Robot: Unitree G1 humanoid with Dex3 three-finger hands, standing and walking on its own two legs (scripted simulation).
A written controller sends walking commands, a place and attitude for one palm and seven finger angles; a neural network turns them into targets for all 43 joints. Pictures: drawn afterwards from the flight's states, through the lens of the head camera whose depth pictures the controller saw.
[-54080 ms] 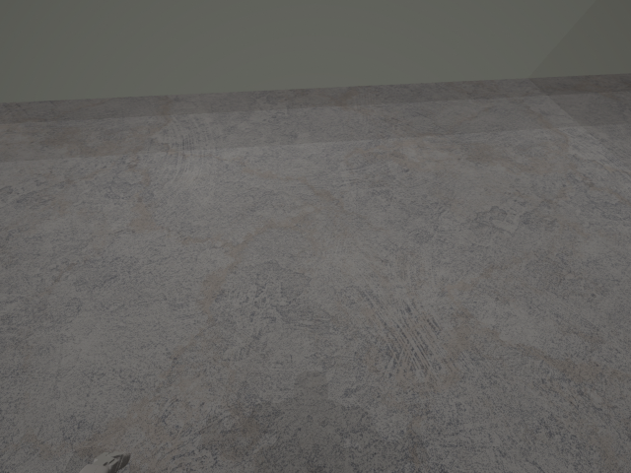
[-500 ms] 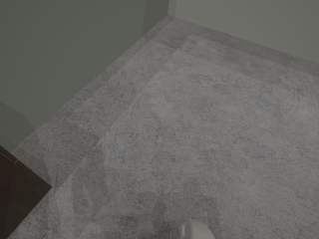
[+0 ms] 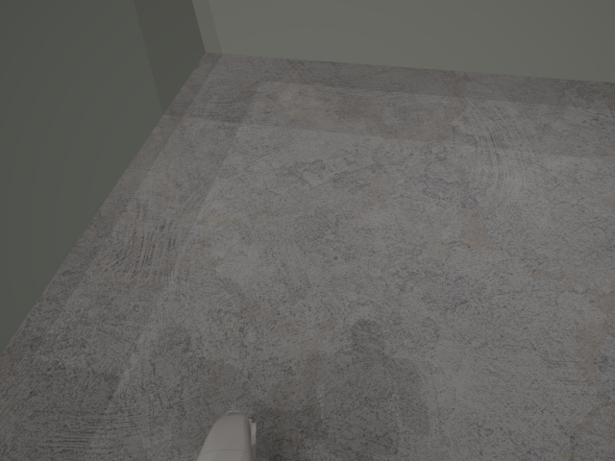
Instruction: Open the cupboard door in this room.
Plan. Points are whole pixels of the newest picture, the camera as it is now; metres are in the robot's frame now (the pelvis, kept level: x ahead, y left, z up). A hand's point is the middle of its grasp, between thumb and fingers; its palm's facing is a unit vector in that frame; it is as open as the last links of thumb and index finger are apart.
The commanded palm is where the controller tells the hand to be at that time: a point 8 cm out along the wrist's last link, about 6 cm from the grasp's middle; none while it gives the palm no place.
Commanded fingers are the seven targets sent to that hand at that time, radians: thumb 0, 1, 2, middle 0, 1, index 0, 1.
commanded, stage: walk to a spot facing it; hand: left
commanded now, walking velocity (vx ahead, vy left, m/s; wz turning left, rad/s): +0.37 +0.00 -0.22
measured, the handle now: out of the picture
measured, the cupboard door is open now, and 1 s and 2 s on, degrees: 45 45 45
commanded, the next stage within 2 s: turn to face it in 0.56 s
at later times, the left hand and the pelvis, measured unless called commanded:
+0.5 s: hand (210, 342) +0.32 +0.20 -0.18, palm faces -0.11 -0.98 -0.15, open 7.4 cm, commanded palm none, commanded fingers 0.00 0.90 0.90 -0.20 -0.30 -0.20 -0.30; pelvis +0.29 +0.03 +0.00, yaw -11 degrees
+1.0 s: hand (298, 195) +0.65 +0.05 -0.16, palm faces -0.19 -0.97 -0.17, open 7.1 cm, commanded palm none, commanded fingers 0.00 0.90 0.90 -0.20 -0.30 -0.20 -0.30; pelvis +0.49 -0.07 +0.00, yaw -10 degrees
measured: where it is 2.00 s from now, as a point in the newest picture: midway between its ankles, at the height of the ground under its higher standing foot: (356, 337)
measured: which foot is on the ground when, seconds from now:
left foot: up 0.00-0.28, down 0.30-0.78, up 0.80-1.00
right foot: down 0.00-0.30, up 0.32-0.76, down 0.78-1.00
